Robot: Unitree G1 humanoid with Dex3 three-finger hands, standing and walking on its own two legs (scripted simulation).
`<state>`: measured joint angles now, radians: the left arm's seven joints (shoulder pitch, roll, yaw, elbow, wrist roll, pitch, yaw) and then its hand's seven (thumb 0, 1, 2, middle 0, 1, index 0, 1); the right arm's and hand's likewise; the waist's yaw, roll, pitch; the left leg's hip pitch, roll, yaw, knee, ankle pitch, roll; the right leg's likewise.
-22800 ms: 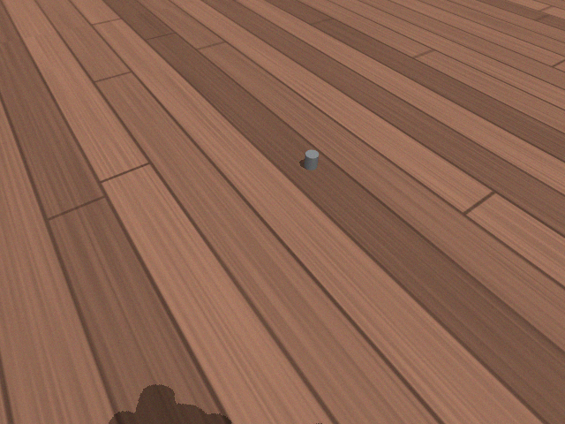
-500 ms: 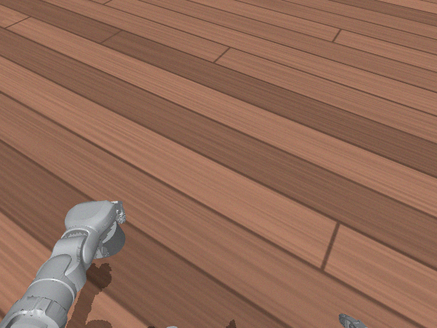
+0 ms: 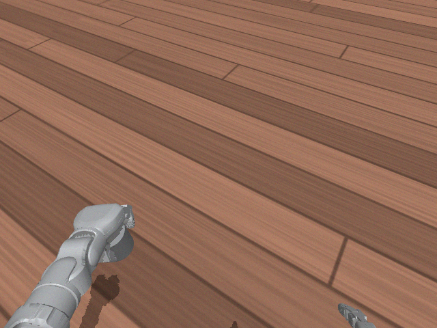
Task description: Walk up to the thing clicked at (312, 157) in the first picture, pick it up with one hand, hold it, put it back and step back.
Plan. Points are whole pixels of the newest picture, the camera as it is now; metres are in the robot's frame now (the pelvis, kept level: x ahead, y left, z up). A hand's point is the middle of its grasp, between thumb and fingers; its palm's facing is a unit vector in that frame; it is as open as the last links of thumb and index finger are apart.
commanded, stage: hold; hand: left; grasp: from above
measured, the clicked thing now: (113, 239) +0.32 +0.24 -0.08
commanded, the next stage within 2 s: crouch in 1.26 s
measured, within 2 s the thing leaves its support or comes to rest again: neither
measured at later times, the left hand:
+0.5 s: hand (105, 249) +0.27 +0.23 -0.03, palm faces -0.45 -0.07 -0.89, open 9.1 cm
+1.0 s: hand (105, 244) +0.28 +0.22 -0.02, palm faces -0.45 -0.08 -0.89, open 9.1 cm
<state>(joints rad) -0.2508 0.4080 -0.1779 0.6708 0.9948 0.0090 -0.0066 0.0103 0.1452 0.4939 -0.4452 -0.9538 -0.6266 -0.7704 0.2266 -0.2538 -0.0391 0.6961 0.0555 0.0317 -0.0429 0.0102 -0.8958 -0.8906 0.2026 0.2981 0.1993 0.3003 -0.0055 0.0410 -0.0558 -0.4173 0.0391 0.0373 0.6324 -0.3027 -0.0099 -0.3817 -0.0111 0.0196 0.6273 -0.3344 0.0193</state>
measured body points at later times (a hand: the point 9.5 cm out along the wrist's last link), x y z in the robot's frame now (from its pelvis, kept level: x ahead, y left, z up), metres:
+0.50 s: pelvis -0.02 +0.00 +0.01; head -0.01 -0.03 +0.46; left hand +0.29 +0.23 +0.02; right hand +0.13 -0.26 -0.11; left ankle +0.01 +0.13 -0.73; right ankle -0.01 -0.13 -0.73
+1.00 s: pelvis -0.01 -0.01 +0.01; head +0.00 -0.03 +0.46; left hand +0.30 +0.23 +0.03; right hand +0.14 -0.26 -0.10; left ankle +0.01 +0.13 -0.73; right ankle -0.01 -0.13 -0.73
